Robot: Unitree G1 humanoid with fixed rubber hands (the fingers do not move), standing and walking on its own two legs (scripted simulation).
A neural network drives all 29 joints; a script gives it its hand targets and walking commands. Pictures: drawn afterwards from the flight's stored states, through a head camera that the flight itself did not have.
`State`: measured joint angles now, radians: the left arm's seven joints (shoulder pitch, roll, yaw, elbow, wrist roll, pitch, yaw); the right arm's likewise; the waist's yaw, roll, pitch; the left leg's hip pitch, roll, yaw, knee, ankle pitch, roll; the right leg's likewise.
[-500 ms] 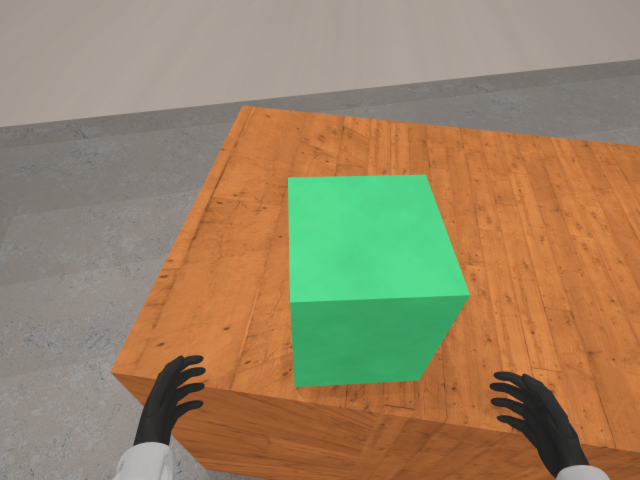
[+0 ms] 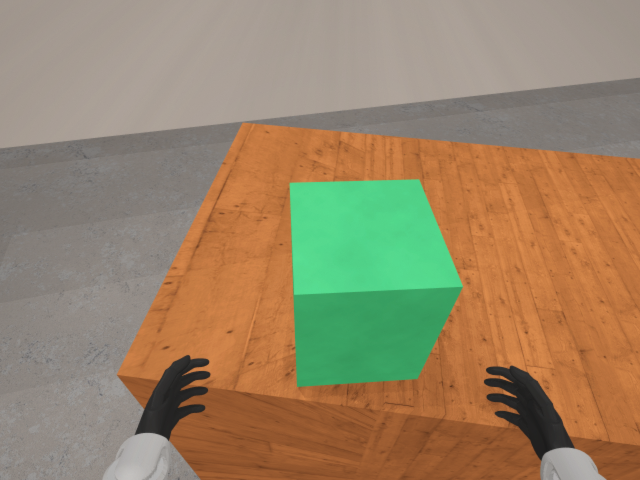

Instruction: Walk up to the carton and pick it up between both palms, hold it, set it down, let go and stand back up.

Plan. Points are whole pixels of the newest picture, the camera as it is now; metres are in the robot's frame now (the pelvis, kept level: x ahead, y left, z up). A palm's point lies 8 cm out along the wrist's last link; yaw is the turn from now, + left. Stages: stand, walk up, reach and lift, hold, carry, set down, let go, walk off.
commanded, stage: let go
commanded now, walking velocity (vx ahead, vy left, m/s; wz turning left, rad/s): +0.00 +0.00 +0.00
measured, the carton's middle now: (356, 285) +0.37 -0.03 +0.03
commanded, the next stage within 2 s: stand in 0.40 s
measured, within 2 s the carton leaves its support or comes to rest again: neither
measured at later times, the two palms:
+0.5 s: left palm (153, 427) +0.19 +0.21 -0.02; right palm (544, 436) +0.19 -0.25 -0.01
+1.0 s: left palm (87, 458) +0.17 +0.30 -0.07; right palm (541, 435) +0.19 -0.24 -0.01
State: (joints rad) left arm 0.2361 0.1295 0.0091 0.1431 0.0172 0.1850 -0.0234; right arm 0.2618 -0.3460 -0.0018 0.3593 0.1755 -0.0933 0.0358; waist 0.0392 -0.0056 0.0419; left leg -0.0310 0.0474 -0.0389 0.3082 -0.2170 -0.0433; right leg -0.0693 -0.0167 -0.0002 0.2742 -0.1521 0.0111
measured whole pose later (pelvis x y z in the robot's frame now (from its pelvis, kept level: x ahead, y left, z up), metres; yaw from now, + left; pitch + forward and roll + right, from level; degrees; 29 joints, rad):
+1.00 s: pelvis +0.00 +0.01 -0.01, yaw +0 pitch -3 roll -1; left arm 0.19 0.44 -0.01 0.47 0.03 0.01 -0.05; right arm 0.24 -0.36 -0.01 0.39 0.07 -0.15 0.06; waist 0.04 -0.05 0.06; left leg -0.15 0.04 -0.03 0.54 -0.33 -0.02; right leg -0.18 -0.02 0.02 0.48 -0.24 0.03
